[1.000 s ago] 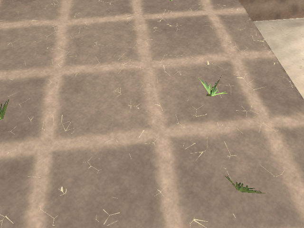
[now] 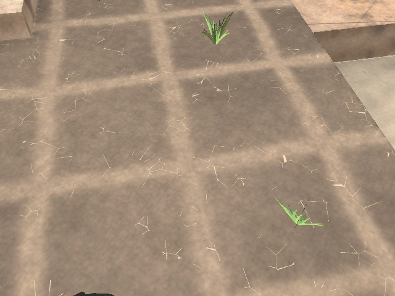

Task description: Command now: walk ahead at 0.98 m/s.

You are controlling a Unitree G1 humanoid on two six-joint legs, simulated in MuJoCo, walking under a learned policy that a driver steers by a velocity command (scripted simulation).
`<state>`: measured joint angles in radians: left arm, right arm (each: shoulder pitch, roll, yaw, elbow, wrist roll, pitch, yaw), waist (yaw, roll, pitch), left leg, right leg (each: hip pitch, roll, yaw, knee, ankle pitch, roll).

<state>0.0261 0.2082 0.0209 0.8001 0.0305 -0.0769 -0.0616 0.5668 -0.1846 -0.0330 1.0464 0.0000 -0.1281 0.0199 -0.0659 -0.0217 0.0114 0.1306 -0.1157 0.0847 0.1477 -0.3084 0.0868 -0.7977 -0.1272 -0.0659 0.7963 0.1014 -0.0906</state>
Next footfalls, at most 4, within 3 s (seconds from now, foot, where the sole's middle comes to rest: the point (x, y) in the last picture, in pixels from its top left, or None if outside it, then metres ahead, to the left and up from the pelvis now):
0.14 right None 0.36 -0.08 -0.77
0.54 left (172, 244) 0.68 0.08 -0.77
1.04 right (203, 209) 0.82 -0.04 -0.77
1.56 left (176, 280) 0.55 0.07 -0.77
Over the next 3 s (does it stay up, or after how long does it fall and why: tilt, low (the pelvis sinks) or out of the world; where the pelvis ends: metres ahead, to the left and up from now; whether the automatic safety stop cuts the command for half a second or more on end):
stays up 1.39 0.85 -0.01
